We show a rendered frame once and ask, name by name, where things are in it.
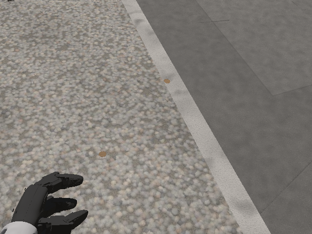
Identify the left robot hand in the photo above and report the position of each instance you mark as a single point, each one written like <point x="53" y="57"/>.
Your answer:
<point x="37" y="208"/>

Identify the robot left forearm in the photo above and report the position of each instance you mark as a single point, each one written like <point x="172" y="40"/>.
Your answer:
<point x="19" y="227"/>

